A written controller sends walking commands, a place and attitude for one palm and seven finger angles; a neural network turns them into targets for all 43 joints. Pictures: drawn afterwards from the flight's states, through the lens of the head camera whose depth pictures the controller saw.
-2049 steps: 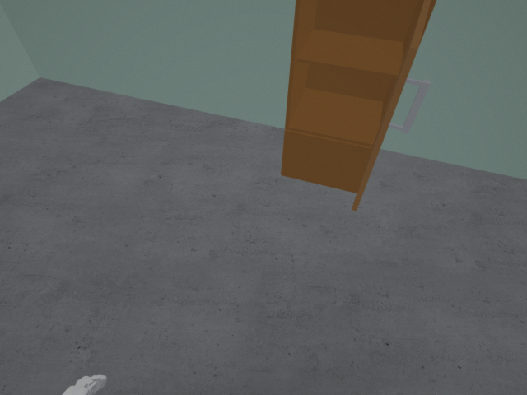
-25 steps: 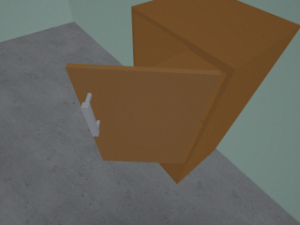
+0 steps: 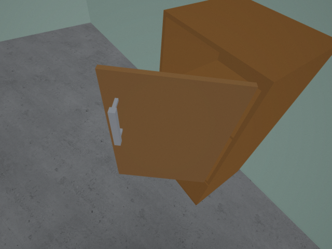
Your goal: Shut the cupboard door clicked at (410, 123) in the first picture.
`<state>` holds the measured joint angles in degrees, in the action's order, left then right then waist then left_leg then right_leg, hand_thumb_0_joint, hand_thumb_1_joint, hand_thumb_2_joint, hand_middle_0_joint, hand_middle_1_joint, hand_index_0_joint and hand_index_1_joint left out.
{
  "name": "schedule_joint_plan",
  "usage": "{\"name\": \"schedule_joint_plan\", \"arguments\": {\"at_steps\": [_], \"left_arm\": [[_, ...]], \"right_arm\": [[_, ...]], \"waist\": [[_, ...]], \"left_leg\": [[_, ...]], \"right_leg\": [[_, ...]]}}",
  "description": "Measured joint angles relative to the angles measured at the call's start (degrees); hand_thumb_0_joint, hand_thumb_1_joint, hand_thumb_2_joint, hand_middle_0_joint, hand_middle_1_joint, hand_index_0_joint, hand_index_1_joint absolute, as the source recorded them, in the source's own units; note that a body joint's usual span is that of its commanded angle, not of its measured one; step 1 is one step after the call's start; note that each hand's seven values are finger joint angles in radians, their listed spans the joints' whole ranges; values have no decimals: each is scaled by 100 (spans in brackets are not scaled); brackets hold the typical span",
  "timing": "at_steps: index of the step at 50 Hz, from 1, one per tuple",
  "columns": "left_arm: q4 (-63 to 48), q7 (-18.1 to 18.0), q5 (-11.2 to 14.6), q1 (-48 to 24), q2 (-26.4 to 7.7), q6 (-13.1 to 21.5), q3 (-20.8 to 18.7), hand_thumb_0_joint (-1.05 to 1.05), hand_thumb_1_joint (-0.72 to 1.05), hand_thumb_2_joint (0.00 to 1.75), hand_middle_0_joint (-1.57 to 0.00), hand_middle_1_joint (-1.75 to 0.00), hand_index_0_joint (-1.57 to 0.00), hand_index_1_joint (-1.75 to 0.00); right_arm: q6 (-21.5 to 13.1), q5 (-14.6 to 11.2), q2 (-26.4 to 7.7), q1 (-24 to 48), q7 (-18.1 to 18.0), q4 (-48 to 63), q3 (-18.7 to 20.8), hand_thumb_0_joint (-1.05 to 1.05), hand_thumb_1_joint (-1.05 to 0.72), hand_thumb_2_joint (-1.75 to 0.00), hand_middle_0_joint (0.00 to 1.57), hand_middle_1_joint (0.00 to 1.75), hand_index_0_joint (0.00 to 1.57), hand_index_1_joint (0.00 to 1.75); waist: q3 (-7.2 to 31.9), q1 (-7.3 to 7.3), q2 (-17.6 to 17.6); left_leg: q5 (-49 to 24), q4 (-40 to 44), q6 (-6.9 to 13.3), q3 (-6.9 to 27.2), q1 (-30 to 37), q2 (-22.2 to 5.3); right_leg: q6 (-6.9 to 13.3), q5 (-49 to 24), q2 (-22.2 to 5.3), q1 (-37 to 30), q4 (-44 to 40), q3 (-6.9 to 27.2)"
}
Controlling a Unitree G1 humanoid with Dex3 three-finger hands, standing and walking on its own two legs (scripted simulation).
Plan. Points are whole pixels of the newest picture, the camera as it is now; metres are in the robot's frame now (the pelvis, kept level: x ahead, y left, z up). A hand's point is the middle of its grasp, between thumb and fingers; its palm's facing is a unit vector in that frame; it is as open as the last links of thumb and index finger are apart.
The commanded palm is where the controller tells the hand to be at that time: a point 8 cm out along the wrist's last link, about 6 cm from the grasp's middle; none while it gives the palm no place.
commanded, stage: come to a stop and stand still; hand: left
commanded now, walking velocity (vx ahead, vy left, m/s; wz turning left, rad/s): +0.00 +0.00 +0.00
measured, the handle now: (117, 122) +0.45 +0.18 -0.01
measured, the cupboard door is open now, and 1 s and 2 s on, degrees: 49 49 49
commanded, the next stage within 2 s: look again from close up in 0.84 s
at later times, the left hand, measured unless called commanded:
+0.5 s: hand out of the picture -0.07 +0.15 -0.18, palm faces +0.02 -0.99 -0.13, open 7.4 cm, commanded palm none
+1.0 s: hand out of the picture -0.12 +0.13 -0.18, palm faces +0.03 -0.99 -0.13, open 7.4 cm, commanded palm none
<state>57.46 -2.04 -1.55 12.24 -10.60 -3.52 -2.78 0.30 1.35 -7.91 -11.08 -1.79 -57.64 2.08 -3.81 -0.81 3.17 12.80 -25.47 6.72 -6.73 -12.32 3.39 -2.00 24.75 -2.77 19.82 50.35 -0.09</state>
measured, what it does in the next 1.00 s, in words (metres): steps on the spot: right foot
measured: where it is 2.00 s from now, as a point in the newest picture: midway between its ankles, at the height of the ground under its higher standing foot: outside the picture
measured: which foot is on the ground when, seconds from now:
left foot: down 0.00-1.00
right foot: up 0.00-0.12, down 0.14-1.00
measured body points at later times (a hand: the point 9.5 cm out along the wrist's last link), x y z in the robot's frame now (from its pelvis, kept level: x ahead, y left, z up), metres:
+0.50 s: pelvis -0.04 +0.00 +0.00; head -0.04 +0.02 +0.45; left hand -0.07 +0.20 -0.17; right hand -0.07 -0.21 -0.15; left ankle +0.01 +0.05 -0.74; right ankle -0.06 -0.14 -0.74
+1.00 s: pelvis -0.06 -0.01 +0.00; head -0.05 +0.00 +0.45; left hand -0.12 +0.18 -0.17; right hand -0.07 -0.22 -0.16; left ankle +0.02 +0.05 -0.74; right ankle -0.06 -0.14 -0.74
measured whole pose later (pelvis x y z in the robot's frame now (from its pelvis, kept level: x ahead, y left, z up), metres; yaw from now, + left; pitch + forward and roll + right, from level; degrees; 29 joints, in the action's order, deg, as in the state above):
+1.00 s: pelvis -0.06 -0.01 +0.00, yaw +0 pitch -1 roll -1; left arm 64.8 -2.9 -2.1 24.2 -4.5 0.3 0.8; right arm 0.9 1.2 -7.1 -17.5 -0.7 -63.2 1.0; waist -1.0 0.3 -0.2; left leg 8.2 -25.8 4.4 -6.6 -17.6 1.9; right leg -0.4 15.6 -0.8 11.8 27.5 -2.7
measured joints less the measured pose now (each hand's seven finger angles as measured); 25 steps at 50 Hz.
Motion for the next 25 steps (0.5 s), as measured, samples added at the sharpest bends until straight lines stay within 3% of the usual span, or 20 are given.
{"name": "schedule_joint_plan", "arguments": {"at_steps": [4, 8, 12, 25], "left_arm": [[147, -1, 18, 85, 76, 12, 84, 1, 91, 89, -20, -30, -20, -30], [294, -33, 19, 201, 117, 105, 144, 1, 91, 89, -20, -30, -20, -30], [475, -26, 30, 345, 251, 198, 244, 1, 92, 89, -20, -30, -20, -30], [711, -23, 17, 772, 401, 232, 303, 1, 91, 89, -20, -30, -20, -30]], "right_arm": [[-35, -12, -11, -13, -15, -86, -24, 0, -93, -90, 21, 30, 20, 30], [-31, -59, -12, -59, -10, -244, -44, 0, -93, -90, 21, 30, 20, 30], [-14, -73, -118, -102, 10, -432, -37, 0, -94, -90, 21, 30, 20, 30], [56, -67, 81, -646, 60, -896, -107, 1, -92, -90, 20, 30, 20, 30]], "waist": [[57, 24, -43], [136, 7, -21], [118, 85, -239], [222, 89, -157]], "left_leg": [[-141, 189, 29, -47, 28, 58], [-152, 110, 12, -163, -82, 146], [-293, 277, -38, -124, 14, 52], [-598, 584, -67, -101, 41, 66]], "right_leg": [[16, -16, -15, -595, -1019, -113], [68, -603, -84, -1189, -2329, -86], [-16, -824, 18, -1300, -2564, -120], [12, -1021, 21, -1219, -2631, -141]]}}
